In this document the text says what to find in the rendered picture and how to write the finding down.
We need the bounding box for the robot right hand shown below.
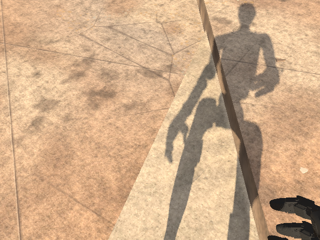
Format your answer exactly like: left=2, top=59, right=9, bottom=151
left=267, top=195, right=320, bottom=240

